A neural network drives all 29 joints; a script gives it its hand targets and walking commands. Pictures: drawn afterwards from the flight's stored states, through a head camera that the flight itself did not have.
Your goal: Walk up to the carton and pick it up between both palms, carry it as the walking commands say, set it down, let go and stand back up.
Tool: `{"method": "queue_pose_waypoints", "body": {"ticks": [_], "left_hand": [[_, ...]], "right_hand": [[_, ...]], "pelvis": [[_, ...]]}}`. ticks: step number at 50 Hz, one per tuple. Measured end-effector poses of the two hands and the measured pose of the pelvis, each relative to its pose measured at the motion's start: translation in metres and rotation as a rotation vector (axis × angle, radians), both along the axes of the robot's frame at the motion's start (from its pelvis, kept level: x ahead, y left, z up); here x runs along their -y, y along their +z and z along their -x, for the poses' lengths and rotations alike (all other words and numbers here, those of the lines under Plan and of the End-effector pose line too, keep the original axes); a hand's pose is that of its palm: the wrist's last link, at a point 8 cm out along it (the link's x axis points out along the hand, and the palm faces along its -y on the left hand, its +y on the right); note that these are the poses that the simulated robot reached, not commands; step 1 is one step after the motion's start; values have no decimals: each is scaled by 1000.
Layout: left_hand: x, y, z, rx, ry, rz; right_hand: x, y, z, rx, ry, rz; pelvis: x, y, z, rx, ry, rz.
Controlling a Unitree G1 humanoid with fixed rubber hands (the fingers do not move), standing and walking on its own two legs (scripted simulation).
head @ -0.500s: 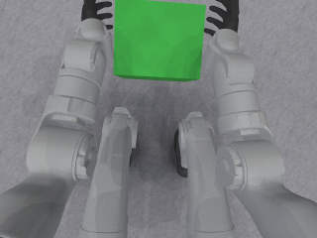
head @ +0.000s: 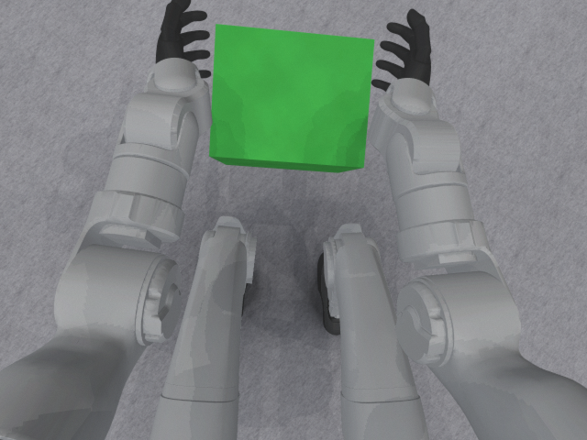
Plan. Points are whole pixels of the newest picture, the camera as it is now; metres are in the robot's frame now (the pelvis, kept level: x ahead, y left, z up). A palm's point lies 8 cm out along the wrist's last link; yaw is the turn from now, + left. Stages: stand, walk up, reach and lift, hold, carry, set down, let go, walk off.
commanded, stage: reach and lift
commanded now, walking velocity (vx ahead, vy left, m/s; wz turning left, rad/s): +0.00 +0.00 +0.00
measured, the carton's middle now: (288, 112) +0.51 +0.02 -0.15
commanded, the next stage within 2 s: none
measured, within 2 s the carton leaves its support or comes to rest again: neither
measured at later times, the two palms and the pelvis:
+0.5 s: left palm (159, 44) +0.49 +0.14 +0.04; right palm (443, 69) +0.48 -0.12 +0.04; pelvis +0.00 +0.00 +0.06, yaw +0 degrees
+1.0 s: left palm (119, 3) +0.47 +0.14 +0.12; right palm (510, 30) +0.46 -0.12 +0.13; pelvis +0.03 +0.00 +0.12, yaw -1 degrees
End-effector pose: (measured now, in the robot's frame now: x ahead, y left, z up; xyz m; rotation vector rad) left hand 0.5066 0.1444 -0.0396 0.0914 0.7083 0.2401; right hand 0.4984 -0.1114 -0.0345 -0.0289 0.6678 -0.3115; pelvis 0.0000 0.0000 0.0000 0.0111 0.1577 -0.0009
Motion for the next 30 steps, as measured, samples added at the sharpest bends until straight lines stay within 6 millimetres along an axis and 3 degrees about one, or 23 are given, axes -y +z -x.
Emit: {"method": "queue_pose_waypoints", "body": {"ticks": [30], "left_hand": [[7, 86, 18, -8, -2, -17]], "right_hand": [[6, 87, 18, -13, -11, -8]], "pelvis": [[4, 71, -6, 93, -8, -10]]}}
